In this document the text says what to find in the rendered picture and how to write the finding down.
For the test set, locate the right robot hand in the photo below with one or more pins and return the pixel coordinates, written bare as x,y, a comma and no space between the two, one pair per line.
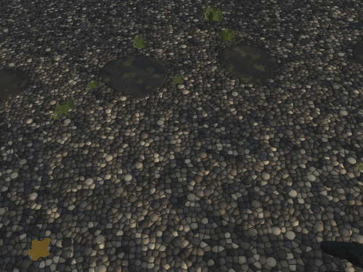
353,252

